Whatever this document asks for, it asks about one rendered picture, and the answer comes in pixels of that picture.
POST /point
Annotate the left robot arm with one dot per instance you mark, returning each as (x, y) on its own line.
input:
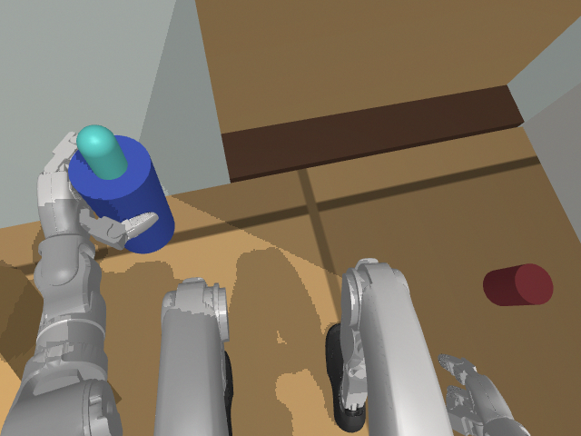
(64, 389)

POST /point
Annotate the right robot arm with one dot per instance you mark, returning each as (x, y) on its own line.
(504, 427)

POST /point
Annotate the right robot foot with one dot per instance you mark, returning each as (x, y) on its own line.
(347, 420)

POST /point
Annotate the left robot hand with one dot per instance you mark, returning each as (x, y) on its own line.
(63, 210)

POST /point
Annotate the right robot hand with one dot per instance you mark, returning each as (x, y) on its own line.
(471, 409)

